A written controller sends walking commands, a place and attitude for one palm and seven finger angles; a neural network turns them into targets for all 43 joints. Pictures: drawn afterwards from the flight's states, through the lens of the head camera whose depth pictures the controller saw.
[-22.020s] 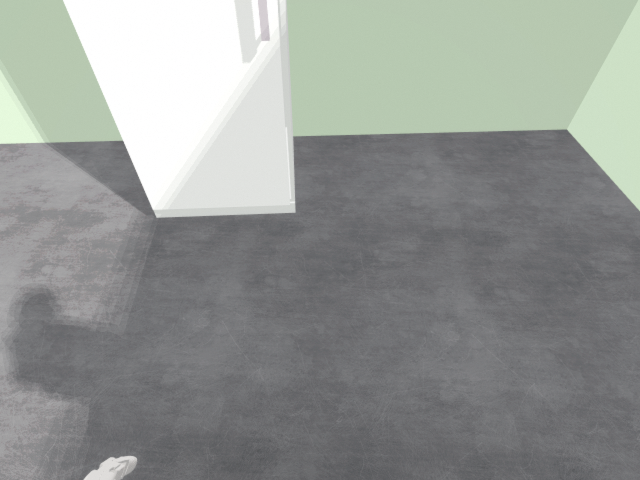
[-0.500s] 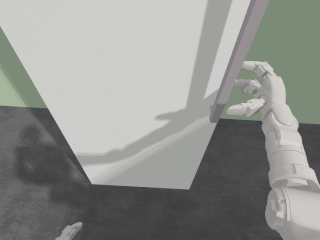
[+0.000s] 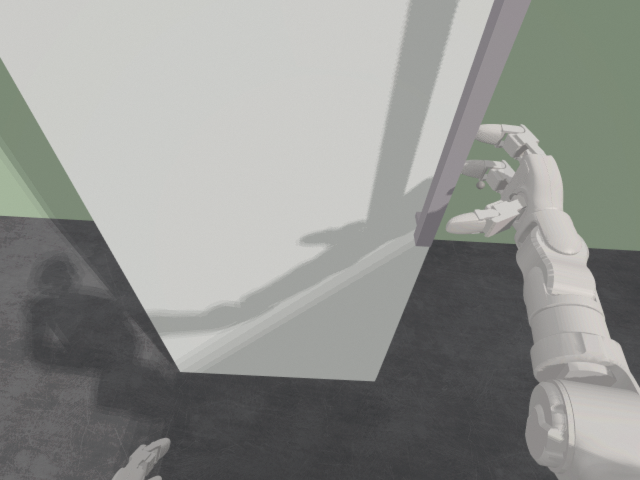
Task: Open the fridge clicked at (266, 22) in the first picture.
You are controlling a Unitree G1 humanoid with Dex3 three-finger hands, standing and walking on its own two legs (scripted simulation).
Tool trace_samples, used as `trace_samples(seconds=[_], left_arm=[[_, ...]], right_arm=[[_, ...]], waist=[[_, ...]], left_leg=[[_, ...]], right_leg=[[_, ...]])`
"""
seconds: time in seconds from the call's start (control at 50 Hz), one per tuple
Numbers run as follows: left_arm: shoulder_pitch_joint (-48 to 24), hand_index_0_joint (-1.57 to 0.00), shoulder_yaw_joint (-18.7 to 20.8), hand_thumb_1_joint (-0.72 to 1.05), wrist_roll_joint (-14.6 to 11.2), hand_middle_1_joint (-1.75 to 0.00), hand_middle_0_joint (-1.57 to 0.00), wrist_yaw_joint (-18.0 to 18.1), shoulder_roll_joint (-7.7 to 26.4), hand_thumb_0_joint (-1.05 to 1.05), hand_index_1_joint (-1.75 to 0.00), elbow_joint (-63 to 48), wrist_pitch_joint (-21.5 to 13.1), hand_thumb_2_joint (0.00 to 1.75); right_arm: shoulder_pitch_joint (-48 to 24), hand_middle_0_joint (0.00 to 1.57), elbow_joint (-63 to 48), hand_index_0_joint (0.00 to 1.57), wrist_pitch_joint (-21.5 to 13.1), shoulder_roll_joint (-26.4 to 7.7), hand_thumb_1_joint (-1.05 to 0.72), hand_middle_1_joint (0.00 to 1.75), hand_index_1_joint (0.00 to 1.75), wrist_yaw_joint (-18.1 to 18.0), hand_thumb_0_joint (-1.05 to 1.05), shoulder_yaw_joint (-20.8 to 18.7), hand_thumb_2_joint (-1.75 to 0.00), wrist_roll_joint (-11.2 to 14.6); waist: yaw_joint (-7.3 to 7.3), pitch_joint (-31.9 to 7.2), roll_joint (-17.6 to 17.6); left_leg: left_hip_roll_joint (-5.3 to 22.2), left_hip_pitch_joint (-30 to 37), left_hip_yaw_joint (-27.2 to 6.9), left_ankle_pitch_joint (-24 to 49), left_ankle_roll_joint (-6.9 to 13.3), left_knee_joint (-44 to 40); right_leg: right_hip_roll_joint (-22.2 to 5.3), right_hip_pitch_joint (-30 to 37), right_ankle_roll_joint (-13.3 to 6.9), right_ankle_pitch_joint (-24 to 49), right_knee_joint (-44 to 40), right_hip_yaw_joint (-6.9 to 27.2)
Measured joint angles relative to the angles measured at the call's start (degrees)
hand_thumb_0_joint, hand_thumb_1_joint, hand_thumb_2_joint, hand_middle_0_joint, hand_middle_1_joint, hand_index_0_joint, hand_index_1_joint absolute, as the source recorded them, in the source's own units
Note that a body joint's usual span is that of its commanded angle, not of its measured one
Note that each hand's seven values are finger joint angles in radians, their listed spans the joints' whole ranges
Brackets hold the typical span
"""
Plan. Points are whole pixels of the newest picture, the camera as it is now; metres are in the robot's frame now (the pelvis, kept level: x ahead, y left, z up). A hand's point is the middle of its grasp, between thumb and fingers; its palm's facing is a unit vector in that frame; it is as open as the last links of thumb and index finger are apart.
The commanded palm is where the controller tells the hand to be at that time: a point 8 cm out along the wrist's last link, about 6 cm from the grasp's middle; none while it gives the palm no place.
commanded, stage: slide the fingers in behind the handle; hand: right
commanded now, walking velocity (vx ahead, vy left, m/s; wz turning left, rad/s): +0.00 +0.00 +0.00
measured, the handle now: (463, 109) +0.49 -0.11 +0.24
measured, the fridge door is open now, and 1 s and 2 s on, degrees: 0 0 0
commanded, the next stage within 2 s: grip the handle and tug to test in 1.56 s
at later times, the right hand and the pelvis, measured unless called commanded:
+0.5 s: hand (464, 184) +0.44 -0.13 +0.17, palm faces -0.04 +1.00 +0.00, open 14.0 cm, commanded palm +0.41 -0.17 +0.17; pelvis +0.00 +0.00 +0.00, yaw +0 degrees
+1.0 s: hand (450, 186) +0.44 -0.11 +0.17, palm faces -0.04 +1.00 +0.00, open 14.0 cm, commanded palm +0.41 -0.16 +0.17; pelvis +0.00 +0.00 +0.00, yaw +0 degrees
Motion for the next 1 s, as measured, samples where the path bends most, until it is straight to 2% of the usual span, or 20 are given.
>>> trace_samples(seconds=[0.2,0.3,0.58,0.78,1.0], left_arm=[[-1.5,-0.21,-0.1,0.91,-0.1,-0.30,-0.20,0.2,-0.3,0.01,-0.30,-0.6,0.3,0.90],[-2.3,-0.21,-0.5,0.91,0.1,-0.30,-0.20,0.4,-0.5,0.01,-0.30,-0.5,0.5,0.90],[-1.0,-0.21,-0.2,0.91,0.1,-0.30,-0.20,0.3,-0.4,0.01,-0.30,-0.2,0.9,0.90],[-1.3,-0.21,0.1,0.91,0.3,-0.30,-0.20,0.1,-0.5,0.01,-0.30,0.2,1.0,0.90],[-2.4,-0.21,-0.3,0.91,0.3,-0.30,-0.20,0.4,-1.0,0.01,-0.30,-0.3,1.1,0.90]], right_arm=[[1.6,0.30,-3.6,0.30,1.9,2.0,0.50,1.20,1.20,-1.8,-0.01,1.9,-0.30,0.0],[0.1,0.30,-2.4,0.30,2.7,2.6,0.50,1.20,1.20,-2.7,-0.01,2.4,-0.30,-0.4],[-0.3,0.31,-2.0,0.30,2.4,2.5,0.50,1.20,1.20,-3.1,-0.01,2.2,-0.30,-0.4],[1.3,0.30,-4.9,0.30,3.1,4.6,0.50,1.20,1.20,-4.3,-0.01,3.1,-0.30,-0.3],[0.4,0.30,-4.0,0.30,3.5,4.8,0.50,1.20,1.20,-5.5,-0.01,3.8,-0.30,-0.6]], waist=[[-0.55,0.4,0.0],[-0.44,0.6,0.2],[-0.38,0.4,0.2],[-0.42,0.3,0.0],[-0.44,0.7,0.1]], left_leg=[[0.2,0.5,0.2,0.0,0.0,0.0],[0.3,0.4,0.4,-0.1,0.0,0.1],[-0.1,0.3,0.4,-0.2,0.2,0.0],[-0.1,0.8,0.1,-0.2,0.2,-0.1],[-0.1,1.0,0.3,0.1,0.3,-0.4]], right_leg=[[0.2,0.5,0.0,0.1,-0.2,0.2],[0.2,0.3,0.0,0.2,-0.1,0.4],[-0.1,0.3,0.3,0.1,-0.3,0.4],[-0.1,1.0,0.3,0.1,-0.7,0.2],[-0.1,1.1,0.3,0.4,-0.7,0.4]])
